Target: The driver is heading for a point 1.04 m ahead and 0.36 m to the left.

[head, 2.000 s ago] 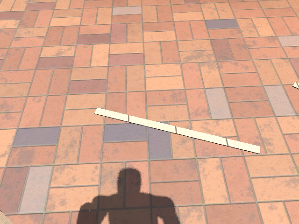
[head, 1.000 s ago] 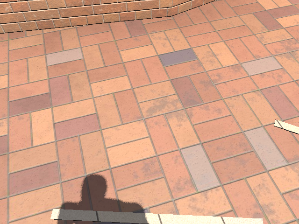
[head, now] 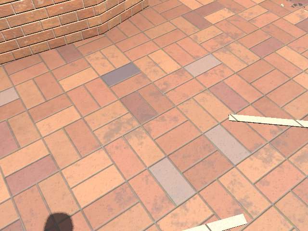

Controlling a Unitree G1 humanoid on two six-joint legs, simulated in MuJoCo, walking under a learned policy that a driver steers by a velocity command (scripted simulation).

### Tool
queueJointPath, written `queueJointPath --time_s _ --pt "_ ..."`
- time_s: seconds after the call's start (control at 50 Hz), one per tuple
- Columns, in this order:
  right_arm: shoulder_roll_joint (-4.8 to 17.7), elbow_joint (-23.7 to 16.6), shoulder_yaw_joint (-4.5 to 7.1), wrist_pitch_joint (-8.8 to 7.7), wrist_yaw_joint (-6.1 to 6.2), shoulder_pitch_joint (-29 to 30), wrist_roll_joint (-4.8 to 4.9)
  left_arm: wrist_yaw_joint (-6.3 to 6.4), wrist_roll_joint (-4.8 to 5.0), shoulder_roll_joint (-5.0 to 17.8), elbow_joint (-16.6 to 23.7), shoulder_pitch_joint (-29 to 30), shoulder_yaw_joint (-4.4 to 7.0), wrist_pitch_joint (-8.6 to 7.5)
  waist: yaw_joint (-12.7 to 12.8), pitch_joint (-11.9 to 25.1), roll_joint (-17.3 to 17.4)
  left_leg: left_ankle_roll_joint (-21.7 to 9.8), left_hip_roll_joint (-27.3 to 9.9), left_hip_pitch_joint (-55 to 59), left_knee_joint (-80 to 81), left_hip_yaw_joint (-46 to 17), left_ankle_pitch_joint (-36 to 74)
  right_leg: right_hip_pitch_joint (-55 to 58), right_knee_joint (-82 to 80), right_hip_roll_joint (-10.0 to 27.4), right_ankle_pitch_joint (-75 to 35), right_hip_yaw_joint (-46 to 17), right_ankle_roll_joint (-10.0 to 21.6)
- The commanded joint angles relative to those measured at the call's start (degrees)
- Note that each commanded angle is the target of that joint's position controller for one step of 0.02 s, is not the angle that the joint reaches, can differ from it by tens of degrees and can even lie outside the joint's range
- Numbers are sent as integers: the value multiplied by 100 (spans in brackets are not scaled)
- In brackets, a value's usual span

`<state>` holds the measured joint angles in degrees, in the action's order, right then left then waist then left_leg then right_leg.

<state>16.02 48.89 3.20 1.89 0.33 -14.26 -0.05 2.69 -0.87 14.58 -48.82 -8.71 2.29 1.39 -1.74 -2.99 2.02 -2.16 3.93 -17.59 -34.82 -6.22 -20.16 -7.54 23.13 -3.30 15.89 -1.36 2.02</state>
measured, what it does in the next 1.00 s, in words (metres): walks ahead, turning left: left foot, then right foot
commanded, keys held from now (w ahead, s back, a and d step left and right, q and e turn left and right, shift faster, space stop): w+q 0.62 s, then w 0.38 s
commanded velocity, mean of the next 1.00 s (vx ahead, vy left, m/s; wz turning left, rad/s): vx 0.41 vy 0.00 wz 0.43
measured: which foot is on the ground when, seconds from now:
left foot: up 0.00-0.38, down 0.40-0.92, up 0.94-1.00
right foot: down 0.00-0.42, up 0.44-0.90, down 0.92-1.00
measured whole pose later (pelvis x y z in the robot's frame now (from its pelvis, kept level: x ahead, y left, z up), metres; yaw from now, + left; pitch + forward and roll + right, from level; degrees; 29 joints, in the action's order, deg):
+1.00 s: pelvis +0.41 +0.18 -0.02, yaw +27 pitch +1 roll +0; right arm 15.9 51.5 2.3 -3.1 0.2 -23.7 -0.9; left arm -0.8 -1.9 15.1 -43.6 -6.0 1.4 -3.7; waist -2.7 -3.0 0.9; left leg -5.2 6.7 -7.2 -56.8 -5.8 -25.0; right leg -24.5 32.8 -2.2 9.3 4.1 4.7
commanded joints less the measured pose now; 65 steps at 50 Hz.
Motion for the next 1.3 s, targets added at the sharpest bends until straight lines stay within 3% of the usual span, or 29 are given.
queueJointPath --time_s 0.02,0.06,0.1,0.16,0.24,0.34,0.38,0.4,0.42,0.44,0.46,0.48,0.5,0.56,0.68,0.82,0.88,0.9,0.92,0.94,0.96,0.98,1.0,1.02,1.06,1.12,1.16,1.24,1.3 --pt "811 -496 225 -12 22 434 -139 -25 -111 924 214 -491 239 -108 429 117 -925 -89 -289 -1735 -2046 200 -1021 720 -1394 2378 623 -2052 1212" --pt "708 -430 244 11 -155 357 -168 -13 -69 653 271 -206 138 -180 255 -338 -1035 13 -434 -1991 -2315 194 -271 558 -1701 1866 1197 -1462 883" --pt "623 -438 225 -11 -307 445 -186 -16 -71 766 207 -407 166 -303 325 -363 -1010 159 -471 -2169 -2320 334 75 780 -1727 1666 718 -999 807" --pt "510 -610 190 -35 -419 811 -190 -80 -83 854 70 -793 205 -447 490 -324 -798 297 -555 -2339 -1957 444 358 1059 -1703 1788 190 -655 851" --pt "422 -888 126 -41 -548 1260 -183 -160 -101 962 7 -921 241 -540 562 -417 -880 247 -695 -1968 -1143 697 582 789 -1622 1869 -154 -113 785" --pt "481 -1150 103 -71 -560 1400 -193 -225 -92 1193 -91 -1092 315 -545 482 -368 -967 -209 -467 -941 -310 1291 176 506 -1018 2000 -1362 419 614" --pt "557 -886 186 -147 -460 411 -255 -233 -22 1241 -88 -967 308 -502 -75 186 -640 -473 -12 511 257 1454 321 194 626 1801 -3311 1003 434" --pt "861 -515 329 -206 -358 -706 -301 -237 -39 1116 -22 -991 248 -490 -500 921 -99 -675 -18 1956 511 1069 99 -508 2236 1504 -3237 1331 221" --pt "1676 -523 521 -243 -246 -1352 -277 -313 -33 501 434 -909 71 -510 -673 1479 1526 -1339 -1901 3364 1509 -2058 -1744 -2652 4414 733 -35 1468 -176" --pt "1729 -611 488 -241 -243 -1140 -84 -344 -160 755 592 -419 130 -572 -638 1563 1066 -1582 -2391 3193 2458 -3963 -1565 -3451 5136 317 1281 151 -174" --pt "1566 -576 446 -215 -213 -838 -79 -389 -122 896 656 -215 160 -595 -472 836 594 -1579 -2294 2808 2232 -3055 -1055 -3812 5321 656 925 -88 -74" --pt "1243 -600 361 -228 -189 -570 -76 -420 -63 836 576 -333 127 -640 -227 399 146 -1422 -2033 2108 2136 -2306 -221 -3555 4902 903 366 -75 -32" --pt "1040 -656 294 -253 -163 -287 -73 -415 -82 792 493 -463 125 -636 14 172 -17 -1231 -1686 1560 2185 -1765 470 -3170 4429 1027 162 -71 -39" --pt "881 -705 213 -414 -148 -91 -28 -431 -235 741 361 -824 107 -408 318 298 119 -1199 -1215 1019 2272 -1072 1913 -2545 4035 992 -102 60 -233" --pt "814 -417 195 -517 -106 -828 2 -461 -197 568 765 332 62 -314 1 -102 110 -1173 -1102 1245 2576 -975 2033 -3359 2664 918 -1118 183 -496" --pt "788 -79 131 -594 11 -1400 -58 -542 -102 464 1141 1341 -44 -430 -301 -191 156 -928 -1279 1968 2316 -819 3565 -2918 1178 576 -1666 378 -123" --pt "930 -43 135 -606 68 -1141 -99 -470 -83 663 955 618 32 -468 114 49 267 -687 -1323 2106 1670 -665 5288 -1732 805 227 -1007 445 200" --pt "987 -8 141 -600 59 -1115 -136 -398 -64 794 751 -44 96 -490 384 423 255 -611 -1213 2158 875 -564 6038 -989 711 20 -715 519 318" --pt "983 6 130 -604 35 -1056 -126 -313 -87 910 527 -910 154 -541 820 897 108 -517 -992 1760 -269 -349 5729 176 401 188 -882 392 479" --pt "624 -150 27 -631 11 -1169 -108 -203 -215 1335 440 -1827 249 -569 1064 1688 -517 -443 -659 821 -1974 -127 3853 1530 358 1507 10 -1062 752" --pt "204 -146 -27 -610 -28 -1967 89 -234 -255 1786 339 -1821 382 -529 567 2116 -1939 -198 489 -1067 -3803 213 -820 2603 -376 2829 239 -3988 1585" --pt "705 -73 33 -592 16 -1501 -125 -304 -46 1247 380 -1373 289 -483 524 1447 -834 -315 130 -1591 -4116 -213 -637 1978 -715 2531 614 -4128 1443" --pt "702 -158 44 -605 -23 -1017 -108 -320 0 895 454 -860 208 -496 389 729 -461 -315 -134 -1616 -3943 -176 -71 1177 -760 2337 344 -3034 1332" --pt "611 -208 5 -613 -53 -758 -114 -337 -46 671 431 -661 153 -528 317 443 -244 -303 -317 -1502 -3697 -78 186 667 -888 2057 -362 -2394 1211" --pt "497 -206 -25 -506 -133 -734 -203 -311 -33 511 263 -679 83 -596 99 268 -519 -206 -541 -1203 -3300 75 278 109 -1081 1636 -1239 -1516 1003" --pt "337 -211 -75 -399 -211 -630 -250 -348 39 587 23 -996 95 -731 22 225 -584 -56 -668 -1326 -2929 315 412 21 -1327 1514 -1916 -1033 1068" --pt "294 -374 -112 -377 -242 -109 -262 -351 55 638 -96 -1156 109 -747 93 42 -560 59 -840 -1739 -2514 499 778 59 -1557 1450 -1998 -790 1093" --pt "130 -685 -229 -419 -279 904 -207 -362 71 605 -296 -1415 90 -715 299 -113 -565 191 -874 -1727 -1052 855 1624 106 -1613 1127 -2546 -231 919" --pt "115 -805 -276 -446 -266 1398 -162 -350 55 704 -443 -1685 106 -707 469 -110 -591 120 -721 -1417 -241 1024 1978 357 -1514 1208 -2851 -138 845"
